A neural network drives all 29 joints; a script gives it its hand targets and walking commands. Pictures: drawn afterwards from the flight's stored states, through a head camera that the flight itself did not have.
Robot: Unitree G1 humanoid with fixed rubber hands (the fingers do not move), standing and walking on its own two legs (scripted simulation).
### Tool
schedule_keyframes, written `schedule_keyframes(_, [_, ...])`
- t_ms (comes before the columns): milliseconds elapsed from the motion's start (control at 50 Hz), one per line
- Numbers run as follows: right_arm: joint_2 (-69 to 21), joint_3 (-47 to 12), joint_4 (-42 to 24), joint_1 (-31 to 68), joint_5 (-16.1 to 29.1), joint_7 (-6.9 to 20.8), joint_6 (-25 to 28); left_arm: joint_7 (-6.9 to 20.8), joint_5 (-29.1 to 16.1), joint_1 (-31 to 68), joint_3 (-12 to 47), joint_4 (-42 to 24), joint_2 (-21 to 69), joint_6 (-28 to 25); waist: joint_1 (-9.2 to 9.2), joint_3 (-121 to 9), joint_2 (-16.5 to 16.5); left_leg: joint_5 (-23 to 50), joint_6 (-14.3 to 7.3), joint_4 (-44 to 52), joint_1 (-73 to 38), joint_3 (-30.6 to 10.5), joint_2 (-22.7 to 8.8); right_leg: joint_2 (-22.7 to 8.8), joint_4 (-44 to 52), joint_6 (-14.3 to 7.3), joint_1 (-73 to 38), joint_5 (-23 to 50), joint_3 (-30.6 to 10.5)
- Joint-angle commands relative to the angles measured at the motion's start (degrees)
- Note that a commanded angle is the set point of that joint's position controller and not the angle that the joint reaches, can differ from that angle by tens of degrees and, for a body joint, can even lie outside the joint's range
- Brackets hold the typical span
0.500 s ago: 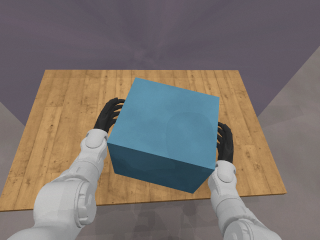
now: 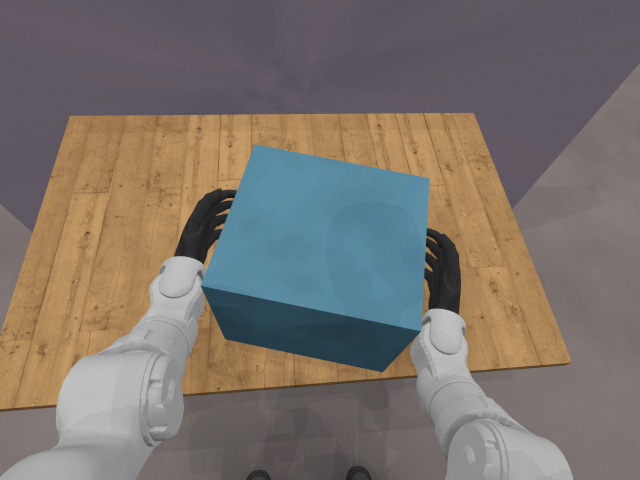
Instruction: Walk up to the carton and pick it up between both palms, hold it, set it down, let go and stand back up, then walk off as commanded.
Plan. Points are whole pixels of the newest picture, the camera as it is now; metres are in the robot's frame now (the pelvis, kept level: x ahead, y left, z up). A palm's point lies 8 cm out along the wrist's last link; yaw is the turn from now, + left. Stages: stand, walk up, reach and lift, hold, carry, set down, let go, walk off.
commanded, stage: set down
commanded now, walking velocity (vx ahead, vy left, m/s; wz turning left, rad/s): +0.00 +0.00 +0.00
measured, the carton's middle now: (321, 263) +0.41 -0.02 -0.04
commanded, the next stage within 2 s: none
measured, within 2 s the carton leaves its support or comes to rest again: neither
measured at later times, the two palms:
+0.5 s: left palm (167, 232) +0.43 +0.18 +0.02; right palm (458, 293) +0.34 -0.19 -0.01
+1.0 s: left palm (131, 286) +0.36 +0.21 +0.01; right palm (471, 334) +0.28 -0.20 -0.02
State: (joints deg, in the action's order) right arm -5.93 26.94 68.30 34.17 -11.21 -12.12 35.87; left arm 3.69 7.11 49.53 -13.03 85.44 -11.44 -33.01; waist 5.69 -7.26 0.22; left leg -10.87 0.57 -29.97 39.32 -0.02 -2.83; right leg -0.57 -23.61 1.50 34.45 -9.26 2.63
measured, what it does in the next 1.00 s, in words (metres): stands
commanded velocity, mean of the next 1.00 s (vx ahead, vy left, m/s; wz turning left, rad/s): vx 0.00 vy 0.00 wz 0.00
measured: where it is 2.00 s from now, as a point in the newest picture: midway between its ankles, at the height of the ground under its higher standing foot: outside the picture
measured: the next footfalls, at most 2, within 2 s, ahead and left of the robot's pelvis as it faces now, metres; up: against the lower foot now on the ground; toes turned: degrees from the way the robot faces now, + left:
none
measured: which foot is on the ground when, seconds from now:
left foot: down 0.00-1.00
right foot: down 0.00-1.00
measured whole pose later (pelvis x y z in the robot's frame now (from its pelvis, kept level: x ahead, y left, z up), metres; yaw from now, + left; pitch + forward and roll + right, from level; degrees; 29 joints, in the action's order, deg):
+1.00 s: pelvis -0.04 +0.01 -0.02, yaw +0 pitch +12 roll -2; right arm 4.6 -0.1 58.0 26.4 15.8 -12.8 17.7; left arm 5.1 -19.2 38.8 7.7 69.2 -21.0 -19.1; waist 5.8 -7.2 -1.2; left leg -15.0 -0.2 -42.0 39.2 0.1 -2.1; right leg -1.6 -38.1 2.1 35.5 -14.7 1.9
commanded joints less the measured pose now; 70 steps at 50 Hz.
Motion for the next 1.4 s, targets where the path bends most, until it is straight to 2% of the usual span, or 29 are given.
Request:
schedule_keyframes(0, [4.97, -10.61, -1.26, 25.89, -1.54, 4.75, 0.48, 0.05, -0.66, 26.31, 1.42, -8.67, -0.57, -2.14, -0.96, -42.34, 9.20, 19.54, 4.47, -1.65, -25.34, 2.39, 2.95, 2.92, -0.95, -2.23, -11.50, 14.10, 0.82])
schedule_keyframes(60, [12.79, -12.93, -5.13, 25.98, 8.97, 0.56, -1.74, -3.18, -9.95, 27.13, 5.02, -14.40, -12.14, 0.86, 0.59, -46.36, 6.89, 19.14, 3.80, -3.23, -23.49, 3.01, 3.65, 3.17, -3.18, -1.71, -13.10, 17.93, -0.11])
schedule_keyframes(120, [8.56, -19.31, -5.90, 27.63, 16.38, -0.81, -5.24, -2.76, -15.67, 29.33, 9.51, -10.80, -12.91, 2.45, 1.16, -41.30, 3.68, 13.38, 2.05, -4.25, -14.92, 2.97, 4.11, 1.80, -5.36, -0.91, -13.95, 15.17, -2.04])
schedule_keyframes(160, [10.73, -21.80, -4.69, 28.24, 19.93, -1.26, -7.22, -1.97, -18.51, 28.82, 12.42, -9.13, -14.36, 3.68, 1.90, -39.93, 4.31, 12.77, 1.68, -4.83, -14.98, 2.16, 3.78, 1.73, -6.51, -1.29, -13.02, 14.45, -1.96])
schedule_keyframes(240, [12.32, -27.16, -1.21, 25.68, 24.53, -2.57, -9.69, -0.26, -20.40, 26.81, 15.64, -4.75, -13.53, 6.20, 3.30, -35.59, 3.48, 16.13, 1.42, -7.62, -17.20, 0.97, 3.34, 1.97, -7.35, -1.66, -9.13, 15.12, -1.31])
schedule_keyframes(260, [13.74, -27.37, 0.04, 25.59, 25.21, -2.58, -9.84, -0.12, -20.52, 27.83, 15.72, -3.17, -13.82, 6.48, 3.47, -35.58, 5.03, 16.89, 2.12, -8.59, -18.55, 0.55, 3.21, 2.16, -7.81, -1.85, -7.79, 14.57, -0.92])
schedule_keyframes(360, [15.88, -30.80, -4.78, 18.07, 30.24, -2.54, -6.26, 0.14, -17.84, 17.50, 13.93, -13.27, -11.87, 8.22, -0.31, -42.03, 10.49, 37.85, 5.98, -12.96, -30.80, -0.72, 3.14, 4.41, -9.62, -2.66, -5.03, 24.45, 1.12])
schedule_keyframes(420, [19.06, -29.14, -7.26, 22.36, 30.67, -1.99, -5.94, -0.12, -16.75, 19.84, 11.98, -14.86, -13.33, 9.80, -1.44, -40.39, 10.41, 34.21, 6.55, -12.32, -29.84, -0.53, 3.34, 4.19, -8.79, -2.37, -2.61, 19.35, 1.23])
schedule_keyframes(480, [19.32, -28.72, -12.61, 19.02, 29.36, -2.24, -5.19, 0.63, -18.00, 15.39, 12.10, -21.78, -14.02, 10.76, -0.37, -40.21, 8.79, 32.38, 6.82, -11.88, -29.78, -0.70, 3.67, 3.90, -8.36, -1.77, -5.54, 20.48, 1.02])
schedule_keyframes(520, [20.06, -24.54, -12.20, 25.43, 26.98, -1.87, -6.64, -0.09, -19.59, 21.93, 14.04, -22.17, -14.73, 10.07, 1.39, -36.75, 9.02, 21.92, 6.32, -11.00, -25.17, -0.93, 3.32, 3.48, -8.47, -1.78, -1.22, 11.60, 1.45])
schedule_keyframes(540, [20.18, -24.97, -15.31, 24.82, 26.97, -1.64, -7.39, -0.13, -20.93, 21.03, 14.88, -25.43, -14.38, 10.07, 1.90, -37.31, 8.42, 21.44, 5.99, -10.52, -26.04, -0.72, 3.27, 3.42, -8.34, -2.26, -0.93, 11.41, 1.57])
schedule_keyframes(560, [19.14, -26.19, -17.30, 22.66, 26.56, -1.11, -8.15, -0.11, -22.13, 19.72, 15.26, -27.43, -15.09, 9.52, 1.11, -39.18, 6.27, 18.88, 5.27, -9.84, -25.57, -0.69, 3.41, 3.30, -8.14, -2.22, -3.60, 10.26, 0.97])
schedule_keyframes(660, [18.73, -25.23, -17.86, 18.25, 25.72, -0.05, -13.63, -0.17, -27.03, 17.50, 18.08, -25.02, -16.38, 8.89, 2.11, -37.81, 3.12, 8.46, 2.38, -9.01, -21.41, -0.62, 3.65, 2.29, -9.46, -2.33, -2.23, 3.69, 0.28])
schedule_keyframes(680, [17.34, -27.44, -20.19, 14.16, 26.79, -0.24, -13.62, 0.22, -27.06, 12.95, 18.13, -27.46, -16.42, 9.49, 0.53, -37.80, 3.55, 10.65, 2.50, -8.82, -22.70, -0.92, 3.33, 2.18, -9.98, -2.31, -5.21, 6.58, -0.02])
schedule_keyframes(700, [18.88, -24.33, -15.76, 21.05, 25.80, 0.13, -15.58, 0.18, -27.33, 20.40, 19.30, -20.88, -17.24, 9.24, 2.07, -34.74, 3.48, 4.01, 2.31, -7.90, -19.27, -1.11, 3.24, 2.03, -9.75, -2.70, -0.15, -0.83, 0.38])
schedule_keyframes(740, [16.54, -27.57, -16.15, 9.79, 26.46, -0.26, -15.05, 1.10, -25.54, 9.75, 17.99, -24.66, -16.32, 10.27, 0.63, -33.45, 4.01, 7.24, 2.37, -7.96, -23.21, -1.58, 2.99, 1.96, -9.90, -2.40, -4.61, 4.55, -0.24])
schedule_keyframes(780, [16.67, -27.37, -15.95, 10.31, 26.44, -0.58, -15.20, 1.48, -25.68, 10.60, 18.25, -25.45, -17.22, 10.73, 0.94, -32.69, 5.61, 5.29, 2.79, -7.72, -22.96, -1.48, 3.11, 1.61, -9.29, -2.64, -4.15, 2.50, -0.30])
schedule_keyframes(800, [18.65, -24.63, -12.37, 17.43, 25.79, -0.52, -16.48, 1.38, -25.95, 17.68, 19.20, -19.69, -18.52, 11.11, 1.69, -28.28, 5.96, -1.62, 2.85, -6.96, -18.06, -1.72, 2.93, 1.45, -9.15, -2.60, -0.63, -4.89, 0.21])
schedule_keyframes(840, [16.68, -25.88, -17.26, 12.75, 26.51, -0.73, -15.50, 1.28, -25.92, 11.13, 18.98, -23.98, -17.95, 11.41, 0.19, -28.08, 6.38, -1.75, 2.86, -6.07, -20.33, -2.10, 2.64, 1.17, -8.61, -2.89, -2.83, -2.70, 0.08])
schedule_keyframes(860, [17.64, -24.78, -15.57, 17.07, 26.06, -0.54, -16.02, 1.27, -26.96, 16.14, 20.48, -21.11, -18.48, 11.23, 0.97, -25.32, 6.85, -5.66, 2.89, -5.68, -17.70, -1.90, 2.65, 1.12, -8.63, -3.22, -0.80, -6.45, 0.19])
schedule_keyframes(900, [16.10, -27.09, -20.80, 9.81, 26.89, -0.85, -14.75, 1.30, -26.74, 8.09, 19.10, -25.93, -19.17, 11.37, -1.45, -26.97, 7.62, -1.25, 3.31, -6.25, -19.80, -1.88, 2.81, 0.94, -9.29, -2.71, -5.09, -1.24, -0.70])
schedule_keyframes(980, [15.93, -26.58, -22.83, 10.52, 25.86, -0.81, -15.03, 1.85, -26.58, 7.48, 17.72, -23.63, -20.13, 12.50, -1.63, -24.44, 5.99, -1.68, 3.11, -5.90, -19.00, -1.83, 2.93, 0.89, -8.30, -2.72, -5.46, -2.41, -0.64])
schedule_keyframes(1060, [13.94, -28.47, -29.65, 1.69, 25.60, -1.54, -13.32, 2.38, -26.21, 0.81, 15.48, -34.67, -21.66, 12.17, -3.46, -27.45, 6.84, 1.18, 3.51, -5.79, -22.01, -1.12, 3.29, 0.94, -7.14, -2.56, -9.90, 1.13, -1.54])
schedule_keyframes(1120, [14.19, -27.75, -32.82, -0.39, 24.47, -1.90, -13.10, 2.94, -26.69, -1.11, 15.12, -38.12, -22.16, 12.25, -2.27, -26.27, 6.57, 4.44, 3.60, -5.80, -22.70, -0.62, 3.00, 1.17, -6.72, -2.81, -10.17, 3.48, -1.27])
schedule_keyframes(1140, [14.55, -26.34, -31.96, 3.02, 23.07, -2.20, -13.73, 3.28, -27.71, 1.55, 15.85, -35.98, -22.54, 12.61, -1.07, -25.94, 5.26, 0.95, 2.94, -4.90, -21.32, -0.71, 2.88, 1.22, -6.01, -2.46, -9.91, 0.46, -1.72])
schedule_keyframes(1200, [13.57, -27.84, -35.01, -6.19, 23.79, -2.34, -13.61, 3.51, -28.00, -9.07, 14.36, -43.49, -22.11, 13.18, -2.87, -25.00, 5.43, 3.70, 3.37, -3.46, -26.00, -1.42, 2.23, 1.75, -4.95, -2.94, -13.34, 3.54, -1.69])
schedule_keyframes(1280, [12.42, -29.07, -36.16, -14.57, 23.69, -3.41, -12.10, 4.86, -26.27, -15.95, 12.81, -47.69, -22.09, 14.09, -3.01, -18.30, 5.17, 7.75, 4.14, -2.52, -29.54, -0.83, 2.45, 2.18, -2.76, -2.29, -14.44, 6.54, -1.90])
schedule_keyframes(1300, [11.72, -29.62, -36.42, -23.50, 23.25, -3.54, -10.92, 5.16, -24.20, -24.73, 10.80, -50.66, -20.41, 14.78, -4.11, -16.62, 6.00, 12.62, 4.66, -1.95, -34.08, -0.98, 2.42, 2.41, -1.41, -2.46, -16.33, 11.09, -2.15])
schedule_keyframes(1380, [10.72, -28.45, -39.00, -24.66, 22.69, -3.98, -10.08, 6.26, -24.72, -27.29, 12.16, -55.47, -20.60, 15.88, -3.32, -10.01, 5.70, 9.08, 4.90, 0.54, -34.24, -1.04, 2.18, 2.25, 1.55, -3.06, -17.26, 7.25, -2.40])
